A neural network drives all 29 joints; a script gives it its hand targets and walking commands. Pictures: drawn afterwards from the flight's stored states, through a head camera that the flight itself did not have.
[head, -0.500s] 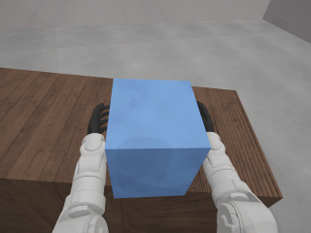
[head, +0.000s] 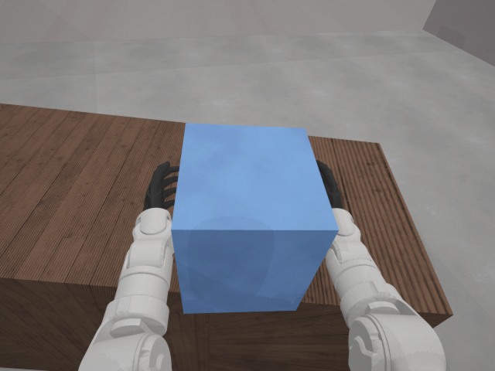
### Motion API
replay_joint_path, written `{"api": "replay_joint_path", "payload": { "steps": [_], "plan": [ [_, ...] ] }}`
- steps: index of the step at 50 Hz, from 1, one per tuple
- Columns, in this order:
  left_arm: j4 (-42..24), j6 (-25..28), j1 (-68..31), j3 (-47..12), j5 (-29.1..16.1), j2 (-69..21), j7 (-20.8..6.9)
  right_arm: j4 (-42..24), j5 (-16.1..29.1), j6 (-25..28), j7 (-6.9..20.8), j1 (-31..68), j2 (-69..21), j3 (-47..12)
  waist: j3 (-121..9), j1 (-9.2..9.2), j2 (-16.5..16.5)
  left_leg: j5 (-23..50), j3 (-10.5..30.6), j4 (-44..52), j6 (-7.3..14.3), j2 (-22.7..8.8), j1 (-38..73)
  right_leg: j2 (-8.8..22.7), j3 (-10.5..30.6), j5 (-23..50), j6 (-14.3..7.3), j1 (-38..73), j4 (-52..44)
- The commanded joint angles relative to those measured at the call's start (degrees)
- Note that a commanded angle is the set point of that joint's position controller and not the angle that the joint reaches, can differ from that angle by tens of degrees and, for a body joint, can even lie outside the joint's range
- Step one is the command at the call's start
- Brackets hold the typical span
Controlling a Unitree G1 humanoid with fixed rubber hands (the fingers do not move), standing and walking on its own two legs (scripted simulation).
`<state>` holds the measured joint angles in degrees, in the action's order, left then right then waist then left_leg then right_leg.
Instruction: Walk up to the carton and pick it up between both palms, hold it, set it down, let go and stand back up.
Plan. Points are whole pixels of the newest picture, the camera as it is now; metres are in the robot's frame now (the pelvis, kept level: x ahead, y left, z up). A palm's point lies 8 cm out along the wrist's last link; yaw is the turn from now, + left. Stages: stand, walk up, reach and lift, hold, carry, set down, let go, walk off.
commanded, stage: reach and lift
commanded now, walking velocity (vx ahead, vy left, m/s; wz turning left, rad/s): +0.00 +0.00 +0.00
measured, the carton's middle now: (243, 221) +0.36 +0.05 +0.06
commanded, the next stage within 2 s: none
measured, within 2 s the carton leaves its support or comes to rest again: leaves its support in 0.30 s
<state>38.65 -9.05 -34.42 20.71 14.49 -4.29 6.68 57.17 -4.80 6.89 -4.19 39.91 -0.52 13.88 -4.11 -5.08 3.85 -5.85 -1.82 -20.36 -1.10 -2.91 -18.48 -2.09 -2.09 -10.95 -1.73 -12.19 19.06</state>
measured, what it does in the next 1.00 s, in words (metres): stands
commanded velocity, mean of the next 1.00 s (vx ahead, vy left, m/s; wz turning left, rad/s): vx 0.00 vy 0.00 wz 0.00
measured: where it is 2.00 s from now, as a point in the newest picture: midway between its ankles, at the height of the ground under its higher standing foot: outside the picture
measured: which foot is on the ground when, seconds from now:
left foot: down 0.00-1.00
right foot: down 0.00-1.00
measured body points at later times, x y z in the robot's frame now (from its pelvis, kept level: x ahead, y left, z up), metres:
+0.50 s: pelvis -0.01 -0.01 +0.00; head -0.01 +0.03 +0.45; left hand +0.37 +0.21 +0.10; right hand +0.42 -0.08 +0.12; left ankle +0.05 +0.13 -0.75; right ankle -0.02 -0.10 -0.75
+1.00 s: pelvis -0.02 +0.00 +0.00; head -0.04 +0.05 +0.45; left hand +0.37 +0.20 +0.12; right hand +0.40 -0.09 +0.13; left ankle +0.05 +0.13 -0.75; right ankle -0.02 -0.10 -0.75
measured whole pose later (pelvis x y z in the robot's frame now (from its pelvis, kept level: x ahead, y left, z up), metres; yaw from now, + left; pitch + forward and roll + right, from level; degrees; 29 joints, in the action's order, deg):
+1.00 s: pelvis -0.02 +0.00 +0.00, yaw +1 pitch +2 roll -1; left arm 31.1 -20.4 -39.2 16.8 13.4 -1.8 7.2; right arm 54.2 0.7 1.9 -6.7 43.3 1.1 9.4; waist -4.3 -2.9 5.8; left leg -3.4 -0.9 -19.7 -1.1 -3.0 -18.2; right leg -2.2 -3.5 -9.3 -2.0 -11.9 19.2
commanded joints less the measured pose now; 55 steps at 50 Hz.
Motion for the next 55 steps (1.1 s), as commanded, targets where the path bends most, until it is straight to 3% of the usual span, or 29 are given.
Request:
{"api": "replay_joint_path", "payload": {
  "steps": [1, 5, 7, 11, 17, 24, 28, 35, 45, 49, 55],
  "plan": [
    [-10.02, 4.99, -41.23, -25.66, -2.52, -34.16, -6.92, -11.84, -1.34, 3.40, 6.69, 40.09, -32.36, -17.59, -34.75, -0.65, -5.32, 21.27, -2.88, -2.35, -0.58, 2.11, 21.34, 0.98, -1.25, 18.25, 2.49, 5.42, -1.46],
    [-11.86, 4.72, -43.08, -27.55, -3.68, -35.34, -6.73, -13.64, 0.14, 2.95, 6.17, 41.48, -33.24, -19.47, -36.35, -0.21, -5.35, 22.05, -2.12, -2.74, -0.80, 2.10, 21.60, 0.88, -1.07, 19.59, 2.56, 5.41, -0.95],
    [-14.25, 5.07, -44.40, -28.65, -4.46, -35.81, -6.50, -16.83, 1.73, 3.31, 5.84, 43.28, -34.35, -22.19, -38.73, -0.97, -5.13, 23.39, -1.75, -3.41, -0.88, 2.15, 21.34, 0.92, -0.57, 21.82, 2.75, 6.44, -0.35],
    [-18.25, 5.38, -47.28, -32.57, -6.12, -37.17, -5.79, -21.69, 3.77, 3.99, 4.90, 45.97, -34.58, -25.21, -43.14, -0.07, -6.16, 26.76, -0.30, -4.79, -1.74, 2.06, 23.08, 0.66, -0.69, 24.29, 2.66, 5.76, 0.19],
    [-20.51, 4.87, -48.63, -34.96, -6.23, -37.12, -5.75, -24.82, 4.35, 4.50, 4.19, 47.48, -32.62, -26.60, -43.89, 1.28, -6.29, 25.90, 0.62, -4.77, -1.72, 1.68, 25.67, 0.57, -1.00, 21.61, 2.36, 4.30, -0.89],
    [-18.37, 3.41, -48.79, -31.10, -3.45, -35.44, -7.38, -20.66, 2.64, 5.66, 3.66, 46.69, -30.34, -22.99, -39.38, 2.57, -5.47, 21.41, -0.63, -2.93, -0.84, 2.19, 24.36, 1.53, -1.24, 21.10, 2.91, 7.53, -1.64],
    [-18.66, 3.24, -49.95, -28.96, -1.74, -34.70, -8.10, -19.31, 2.16, 7.02, 3.81, 48.30, -29.26, -21.50, -38.27, 2.43, -6.12, 21.08, -1.14, -2.24, -0.77, 2.40, 23.99, 1.74, -1.47, 22.18, 3.38, 9.13, -1.45],
    [-16.22, 0.65, -50.27, -26.04, 0.70, -33.48, -8.62, -15.35, 0.36, 7.41, 4.55, 50.49, -27.14, -17.17, -32.41, 1.91, -6.84, 14.37, -2.62, 0.31, 0.02, 2.11, 23.40, 1.60, -2.45, 12.60, 2.97, 6.35, -3.38],
    [-20.27, -4.39, -53.64, -31.37, -4.58, -34.85, -6.82, -23.81, 3.75, 3.23, 5.22, 58.33, -28.92, -20.22, -40.86, 1.18, -8.25, 12.69, -1.75, -0.34, 0.16, 2.29, 25.50, 0.70, -2.21, 8.76, 2.75, 4.18, -3.44],
    [-20.91, -6.87, -55.25, -32.89, -6.58, -35.00, -6.50, -24.72, 5.04, -0.01, 5.04, 59.13, -29.34, -20.60, -40.69, 2.00, -8.09, 10.44, -1.10, -0.32, 0.36, 2.41, 26.05, 0.62, -1.94, 6.49, 2.71, 2.90, -3.85],
    [-21.95, -10.65, -57.78, -34.14, -8.91, -35.26, -7.17, -25.14, 7.06, -4.73, 3.85, 59.33, -30.17, -20.39, -39.23, 4.65, -7.98, 10.11, -0.19, -0.52, 0.43, 2.82, 27.35, 0.67, -1.69, 7.95, 3.31, 4.12, -3.92]
  ]
}}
